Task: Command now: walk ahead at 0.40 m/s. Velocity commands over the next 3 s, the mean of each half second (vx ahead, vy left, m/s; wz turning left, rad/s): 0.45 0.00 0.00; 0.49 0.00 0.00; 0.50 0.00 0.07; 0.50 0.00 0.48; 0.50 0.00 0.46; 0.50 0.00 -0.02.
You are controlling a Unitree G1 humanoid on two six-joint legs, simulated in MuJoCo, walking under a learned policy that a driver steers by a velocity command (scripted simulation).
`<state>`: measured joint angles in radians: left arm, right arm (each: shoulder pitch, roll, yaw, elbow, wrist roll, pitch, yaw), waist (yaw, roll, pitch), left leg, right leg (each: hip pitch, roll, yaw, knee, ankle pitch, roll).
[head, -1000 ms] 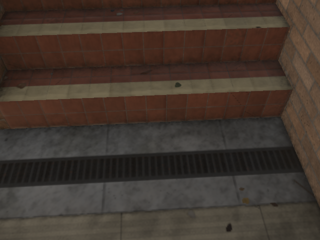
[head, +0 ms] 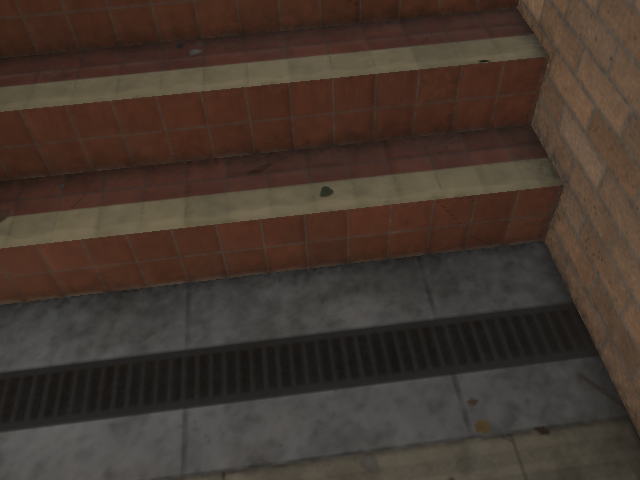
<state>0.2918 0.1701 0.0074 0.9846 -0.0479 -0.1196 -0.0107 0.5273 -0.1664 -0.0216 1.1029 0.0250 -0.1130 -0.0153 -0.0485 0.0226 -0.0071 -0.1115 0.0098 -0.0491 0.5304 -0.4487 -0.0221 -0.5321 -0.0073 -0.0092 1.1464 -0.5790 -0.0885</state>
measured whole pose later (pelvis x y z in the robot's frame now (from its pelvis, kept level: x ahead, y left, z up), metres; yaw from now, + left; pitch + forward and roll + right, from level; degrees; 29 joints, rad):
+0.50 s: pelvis +0.21 -0.09 +0.02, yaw +0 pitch +1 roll -1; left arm 0.49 0.16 0.00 1.05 0.00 -0.10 0.00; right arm 0.11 -0.24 -0.05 0.88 0.02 -0.08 0.00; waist 0.07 0.04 -0.03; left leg -0.73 0.11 -0.02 0.81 0.08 0.04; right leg 0.02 0.08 -0.05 0.17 -0.21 -0.08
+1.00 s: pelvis +0.50 -0.04 +0.02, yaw +0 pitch +1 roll +1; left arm 0.15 0.26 0.03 0.87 0.04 -0.07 -0.03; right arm 0.34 -0.23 -0.04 1.01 -0.02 -0.11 0.03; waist -0.02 -0.04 0.02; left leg -0.15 -0.07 0.07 0.27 -0.13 0.07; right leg -0.63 -0.13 0.01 0.98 -0.17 -0.03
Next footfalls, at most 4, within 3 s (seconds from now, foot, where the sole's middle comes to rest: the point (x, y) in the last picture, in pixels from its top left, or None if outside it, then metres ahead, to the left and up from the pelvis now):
0.12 right None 0.18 -0.16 -0.76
0.74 left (314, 460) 0.55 0.05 -0.76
1.22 right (400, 360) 0.77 -0.16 -0.76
1.70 left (322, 338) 0.84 0.02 -0.76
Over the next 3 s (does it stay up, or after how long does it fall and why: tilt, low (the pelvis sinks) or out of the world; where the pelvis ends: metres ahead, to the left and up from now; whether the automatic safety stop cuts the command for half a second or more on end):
stays up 1.27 0.24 0.31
